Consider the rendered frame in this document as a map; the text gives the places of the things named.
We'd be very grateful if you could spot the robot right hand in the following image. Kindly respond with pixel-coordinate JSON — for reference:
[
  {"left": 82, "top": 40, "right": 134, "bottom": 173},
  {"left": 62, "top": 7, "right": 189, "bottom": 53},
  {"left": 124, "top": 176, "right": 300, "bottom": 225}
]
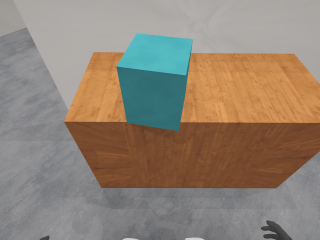
[{"left": 261, "top": 220, "right": 292, "bottom": 240}]

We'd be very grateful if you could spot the carton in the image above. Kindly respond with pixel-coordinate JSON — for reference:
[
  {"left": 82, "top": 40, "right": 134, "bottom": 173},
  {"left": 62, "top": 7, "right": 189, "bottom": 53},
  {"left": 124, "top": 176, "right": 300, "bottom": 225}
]
[{"left": 116, "top": 33, "right": 193, "bottom": 131}]

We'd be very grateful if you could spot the pedestal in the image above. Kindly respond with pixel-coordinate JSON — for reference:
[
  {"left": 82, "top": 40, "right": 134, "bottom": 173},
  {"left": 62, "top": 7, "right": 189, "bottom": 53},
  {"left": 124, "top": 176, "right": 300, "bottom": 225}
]
[{"left": 64, "top": 52, "right": 320, "bottom": 189}]

